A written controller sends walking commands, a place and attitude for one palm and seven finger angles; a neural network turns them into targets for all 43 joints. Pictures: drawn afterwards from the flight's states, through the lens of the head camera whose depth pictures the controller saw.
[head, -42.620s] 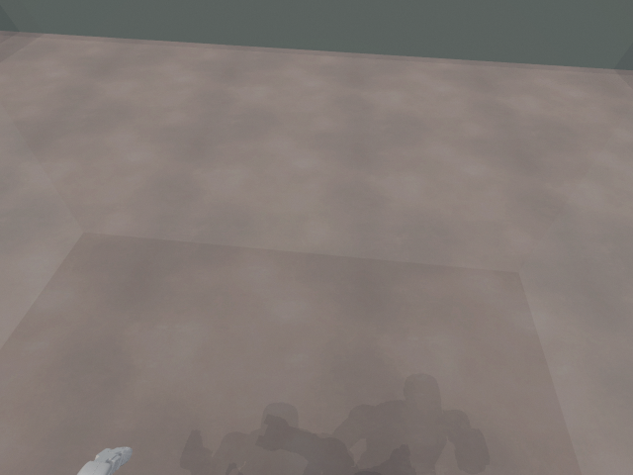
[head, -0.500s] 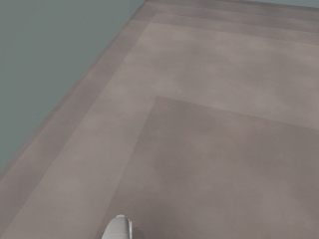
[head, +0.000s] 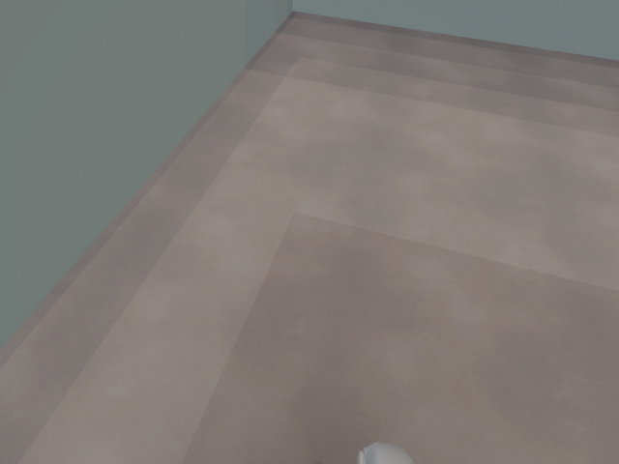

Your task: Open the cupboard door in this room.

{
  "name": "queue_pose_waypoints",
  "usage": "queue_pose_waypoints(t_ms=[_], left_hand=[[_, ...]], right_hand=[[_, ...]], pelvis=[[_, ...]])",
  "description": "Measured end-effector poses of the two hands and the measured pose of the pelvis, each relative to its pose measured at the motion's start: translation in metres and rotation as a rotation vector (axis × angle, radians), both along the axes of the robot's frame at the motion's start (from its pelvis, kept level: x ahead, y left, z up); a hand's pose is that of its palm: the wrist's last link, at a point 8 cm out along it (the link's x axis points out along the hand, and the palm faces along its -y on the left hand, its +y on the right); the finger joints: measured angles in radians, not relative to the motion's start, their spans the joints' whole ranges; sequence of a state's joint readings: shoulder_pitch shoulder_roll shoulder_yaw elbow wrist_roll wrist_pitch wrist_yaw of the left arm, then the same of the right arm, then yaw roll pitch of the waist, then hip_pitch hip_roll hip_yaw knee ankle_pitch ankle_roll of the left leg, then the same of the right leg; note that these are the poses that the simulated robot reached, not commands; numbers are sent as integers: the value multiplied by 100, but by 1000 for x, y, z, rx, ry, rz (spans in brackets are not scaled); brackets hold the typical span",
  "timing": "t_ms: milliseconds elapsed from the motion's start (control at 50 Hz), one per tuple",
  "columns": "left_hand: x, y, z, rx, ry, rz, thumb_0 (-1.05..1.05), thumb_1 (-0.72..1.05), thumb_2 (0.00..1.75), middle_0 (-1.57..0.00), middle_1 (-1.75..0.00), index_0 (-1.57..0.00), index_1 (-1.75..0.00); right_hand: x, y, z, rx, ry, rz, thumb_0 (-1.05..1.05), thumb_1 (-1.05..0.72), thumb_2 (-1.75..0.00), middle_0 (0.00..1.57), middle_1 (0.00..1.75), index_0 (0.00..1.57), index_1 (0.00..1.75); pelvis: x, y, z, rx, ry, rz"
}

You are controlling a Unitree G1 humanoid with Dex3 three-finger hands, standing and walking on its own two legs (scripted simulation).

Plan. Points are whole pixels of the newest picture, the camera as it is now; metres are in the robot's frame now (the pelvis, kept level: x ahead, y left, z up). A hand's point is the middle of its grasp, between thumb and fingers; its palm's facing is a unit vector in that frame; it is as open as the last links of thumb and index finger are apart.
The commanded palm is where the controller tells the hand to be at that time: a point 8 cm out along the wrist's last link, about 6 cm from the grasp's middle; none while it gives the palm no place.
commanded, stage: turn to face it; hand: left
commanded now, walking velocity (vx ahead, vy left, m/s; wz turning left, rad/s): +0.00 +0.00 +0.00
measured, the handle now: out of the picture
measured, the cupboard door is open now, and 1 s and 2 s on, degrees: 48 48 48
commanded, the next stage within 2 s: none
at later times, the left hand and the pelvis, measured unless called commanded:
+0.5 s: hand (227, 405) +0.23 +0.15 -0.18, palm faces +0.24 -0.96 -0.15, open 7.2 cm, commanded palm none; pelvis +0.15 -0.04 -0.01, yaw +14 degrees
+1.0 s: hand (216, 436) +0.18 +0.15 -0.15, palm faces +0.48 -0.82 -0.32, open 7.4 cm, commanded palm none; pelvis +0.21 -0.08 -0.01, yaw +30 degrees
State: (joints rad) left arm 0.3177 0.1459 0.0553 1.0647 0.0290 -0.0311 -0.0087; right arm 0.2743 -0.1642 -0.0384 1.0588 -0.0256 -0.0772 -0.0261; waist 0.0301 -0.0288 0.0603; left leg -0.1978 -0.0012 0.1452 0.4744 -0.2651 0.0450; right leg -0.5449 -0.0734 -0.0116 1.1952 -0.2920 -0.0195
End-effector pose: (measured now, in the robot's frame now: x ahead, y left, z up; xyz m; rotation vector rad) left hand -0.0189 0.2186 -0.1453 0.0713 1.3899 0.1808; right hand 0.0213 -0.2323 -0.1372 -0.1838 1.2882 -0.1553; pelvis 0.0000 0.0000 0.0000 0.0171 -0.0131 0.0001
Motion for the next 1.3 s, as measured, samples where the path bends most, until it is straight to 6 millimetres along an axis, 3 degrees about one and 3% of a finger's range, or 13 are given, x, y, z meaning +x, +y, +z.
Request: queue_pose_waypoints(t_ms=[100,180,240,300,400,500,580,700,820,960,1080,1200,1300], left_hand=[[116,8,13,60,-141,-86,2,94,89,-20,-30,-19,-29],[194,-2,13,98,-222,-137,1,94,89,-20,-30,-19,-29],[234,-15,9,116,-285,-133,1,93,89,-20,-30,-19,-29],[248,-28,12,103,-313,-93,1,92,89,-20,-30,-19,-29],[237,-40,8,53,-279,10,0,92,89,-20,-30,-20,-30],[225,-19,-7,42,-271,116,-2,94,89,-20,-30,-20,-30],[207,4,-28,42,-218,183,-1,93,89,-20,-30,-20,-30],[187,22,-9,90,-157,254,0,92,89,-20,-30,-19,-29],[176,18,14,148,-135,312,1,92,89,-20,-30,-19,-29],[173,-14,23,222,-147,365,1,91,89,-20,-30,-19,-29],[155,-56,31,189,-102,450,1,91,89,-20,-30,-20,-30],[134,-84,21,138,-88,558,1,92,89,-20,-30,-20,-30],[97,-89,2,108,-68,660,1,92,89,-20,-30,-20,-30]], right_hand=[[-28,-11,2,16,174,-81,0,-93,-90,20,30,20,30],[-32,-18,-5,51,288,-124,0,-92,-90,20,30,20,30],[-16,-28,-16,75,350,-120,0,-91,-90,20,30,20,30],[23,-39,-16,64,336,-73,1,-91,-90,20,30,20,30],[125,-51,-6,20,170,36,1,-91,-90,20,30,20,30],[225,-44,7,-39,-19,174,0,-91,-90,20,30,20,30],[282,-29,10,-81,-140,265,0,-91,-90,20,30,20,30],[312,-13,23,-77,-138,359,0,-90,-90,20,30,20,30],[328,-13,15,-30,-84,419,0,-90,-90,20,30,21,30],[356,-34,-16,24,-24,463,0,-90,-90,21,30,21,30],[388,-35,-8,27,-3,535,1,-90,-90,20,30,20,30],[417,-11,3,12,-17,647,1,-91,-90,20,30,20,30],[441,34,8,1,-80,773,1,-91,-90,20,30,20,30]], pelvis=[[46,-13,3,-3,2,-12],[86,-34,-6,6,6,15],[109,-48,-17,4,17,53],[120,-52,-13,1,9,106],[138,-52,-5,-2,14,172],[151,-40,-10,-28,15,239],[160,-27,-25,-48,26,281],[171,-28,-8,-50,47,337],[185,-40,0,-48,50,395],[203,-72,-11,-17,46,484],[212,-82,1,10,40,573],[216,-85,4,13,38,664],[210,-77,-5,-6,25,739]])
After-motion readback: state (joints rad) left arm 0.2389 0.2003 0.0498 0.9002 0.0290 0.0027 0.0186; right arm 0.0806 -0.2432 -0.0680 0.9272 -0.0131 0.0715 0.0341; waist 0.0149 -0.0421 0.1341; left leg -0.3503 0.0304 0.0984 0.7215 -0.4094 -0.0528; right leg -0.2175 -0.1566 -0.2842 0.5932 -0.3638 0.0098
